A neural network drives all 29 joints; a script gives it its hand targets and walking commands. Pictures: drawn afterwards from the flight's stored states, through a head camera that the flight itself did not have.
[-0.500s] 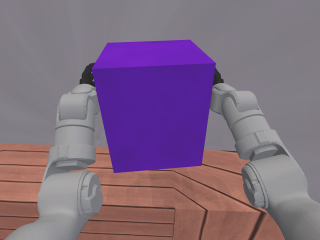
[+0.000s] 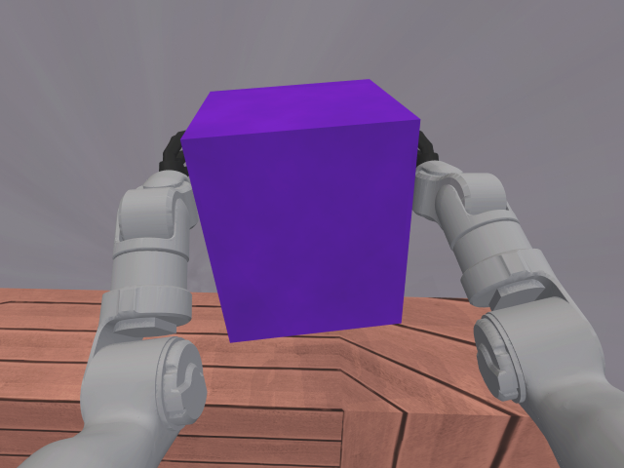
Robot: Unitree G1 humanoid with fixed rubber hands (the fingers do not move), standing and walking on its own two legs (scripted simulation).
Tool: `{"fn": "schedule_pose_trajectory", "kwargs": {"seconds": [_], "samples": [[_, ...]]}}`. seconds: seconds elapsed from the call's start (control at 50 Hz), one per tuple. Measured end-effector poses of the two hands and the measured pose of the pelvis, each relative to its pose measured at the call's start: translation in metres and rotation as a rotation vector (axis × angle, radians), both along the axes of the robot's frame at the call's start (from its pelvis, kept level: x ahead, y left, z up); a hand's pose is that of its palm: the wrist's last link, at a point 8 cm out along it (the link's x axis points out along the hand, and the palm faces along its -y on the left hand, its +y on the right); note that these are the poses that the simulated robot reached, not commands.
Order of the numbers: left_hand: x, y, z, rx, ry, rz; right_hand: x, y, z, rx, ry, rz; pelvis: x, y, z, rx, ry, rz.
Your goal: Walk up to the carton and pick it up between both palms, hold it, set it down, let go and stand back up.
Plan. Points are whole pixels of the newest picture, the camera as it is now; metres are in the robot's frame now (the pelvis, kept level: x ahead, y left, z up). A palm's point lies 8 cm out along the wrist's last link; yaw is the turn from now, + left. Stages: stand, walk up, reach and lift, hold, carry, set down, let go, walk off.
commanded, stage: hold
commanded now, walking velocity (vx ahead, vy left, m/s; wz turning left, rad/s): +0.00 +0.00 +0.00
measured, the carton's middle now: (303, 204) +0.36 -0.01 +0.26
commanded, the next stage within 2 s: none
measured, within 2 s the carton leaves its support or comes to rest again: neither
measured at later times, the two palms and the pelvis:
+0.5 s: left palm (176, 188) +0.37 +0.14 +0.29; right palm (421, 180) +0.36 -0.16 +0.29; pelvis +0.00 +0.00 +0.00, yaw +1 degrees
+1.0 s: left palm (178, 179) +0.38 +0.14 +0.29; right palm (422, 178) +0.37 -0.16 +0.28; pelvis +0.00 +0.00 +0.00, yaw +0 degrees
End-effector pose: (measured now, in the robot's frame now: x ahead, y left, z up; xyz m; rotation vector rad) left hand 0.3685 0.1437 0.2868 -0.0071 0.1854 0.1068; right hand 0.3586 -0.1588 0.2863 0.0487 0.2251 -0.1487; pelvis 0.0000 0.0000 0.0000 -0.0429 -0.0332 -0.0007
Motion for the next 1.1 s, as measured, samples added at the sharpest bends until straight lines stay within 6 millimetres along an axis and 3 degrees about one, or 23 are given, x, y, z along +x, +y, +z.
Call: {"fn": "schedule_pose_trajectory", "kwargs": {"seconds": [0.88, 1.1], "samples": [[0.0067, -0.0013, 0.0077, 0.024, -0.002, 0.000, 0.0067, -0.0012, 0.0020, 0.008, -0.001, 0.002, 0.0002, -0.0021, -0.0003, 0.001, 0.000, 0.003], [0.0081, -0.0026, 0.0040, 0.021, 0.002, 0.002, 0.0078, -0.0023, -0.0067, -0.008, 0.005, 0.009, 0.0024, -0.0052, 0.0002, 0.000, -0.009, 0.007]]}}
